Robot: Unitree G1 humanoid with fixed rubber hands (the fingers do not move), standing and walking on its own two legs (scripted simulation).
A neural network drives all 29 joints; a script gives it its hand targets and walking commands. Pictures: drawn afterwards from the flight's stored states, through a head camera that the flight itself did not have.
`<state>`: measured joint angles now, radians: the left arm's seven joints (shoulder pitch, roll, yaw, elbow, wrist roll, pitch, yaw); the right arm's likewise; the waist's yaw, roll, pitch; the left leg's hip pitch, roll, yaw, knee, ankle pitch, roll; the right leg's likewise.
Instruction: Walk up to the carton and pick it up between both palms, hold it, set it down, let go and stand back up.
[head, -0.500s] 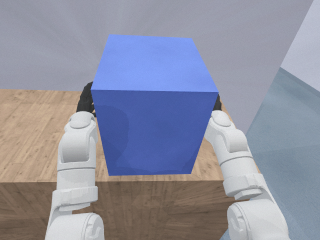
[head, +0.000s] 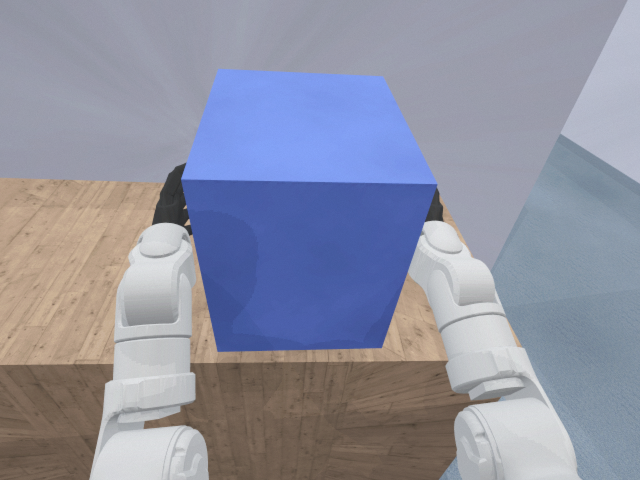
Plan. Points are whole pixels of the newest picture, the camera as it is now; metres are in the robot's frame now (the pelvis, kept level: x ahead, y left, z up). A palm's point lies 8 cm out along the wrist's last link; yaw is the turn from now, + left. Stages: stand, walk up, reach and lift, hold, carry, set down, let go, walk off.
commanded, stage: hold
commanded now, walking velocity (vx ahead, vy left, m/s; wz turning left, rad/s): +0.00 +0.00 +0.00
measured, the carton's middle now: (301, 211) +0.40 +0.01 +0.19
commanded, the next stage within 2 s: set down in 1.10 s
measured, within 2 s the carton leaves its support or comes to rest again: neither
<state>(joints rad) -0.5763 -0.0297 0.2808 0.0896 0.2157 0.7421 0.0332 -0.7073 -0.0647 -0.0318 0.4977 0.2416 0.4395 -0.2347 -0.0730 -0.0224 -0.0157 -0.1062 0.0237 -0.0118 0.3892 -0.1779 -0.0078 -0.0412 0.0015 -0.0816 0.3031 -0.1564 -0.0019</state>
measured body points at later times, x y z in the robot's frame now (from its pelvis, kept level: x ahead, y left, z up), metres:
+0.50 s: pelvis +0.00 +0.00 +0.00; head -0.05 +0.02 +0.45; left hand +0.37 +0.16 +0.19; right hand +0.38 -0.15 +0.19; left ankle +0.03 +0.12 -0.75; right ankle +0.01 -0.12 -0.75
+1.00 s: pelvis +0.00 +0.00 +0.00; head -0.05 +0.02 +0.45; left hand +0.37 +0.16 +0.19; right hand +0.38 -0.15 +0.19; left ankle +0.03 +0.12 -0.75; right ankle +0.01 -0.12 -0.75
